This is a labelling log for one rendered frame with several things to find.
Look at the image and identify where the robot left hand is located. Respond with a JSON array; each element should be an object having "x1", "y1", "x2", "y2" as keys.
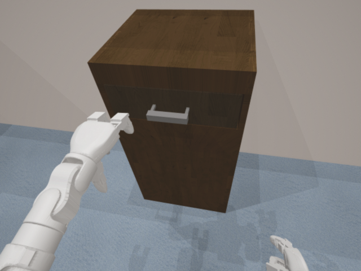
[{"x1": 70, "y1": 112, "x2": 134, "y2": 193}]

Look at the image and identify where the robot right hand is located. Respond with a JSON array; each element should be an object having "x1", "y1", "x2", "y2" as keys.
[{"x1": 266, "y1": 235, "x2": 309, "y2": 271}]

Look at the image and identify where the drawer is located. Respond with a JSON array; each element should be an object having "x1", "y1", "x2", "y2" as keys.
[{"x1": 104, "y1": 84, "x2": 243, "y2": 128}]

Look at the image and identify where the left robot forearm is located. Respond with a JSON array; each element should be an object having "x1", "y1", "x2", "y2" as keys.
[{"x1": 0, "y1": 153, "x2": 98, "y2": 271}]

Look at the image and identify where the cabinet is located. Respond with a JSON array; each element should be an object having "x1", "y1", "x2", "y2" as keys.
[{"x1": 87, "y1": 9, "x2": 257, "y2": 213}]

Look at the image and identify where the handle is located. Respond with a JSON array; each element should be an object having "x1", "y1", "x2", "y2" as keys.
[{"x1": 146, "y1": 104, "x2": 190, "y2": 125}]

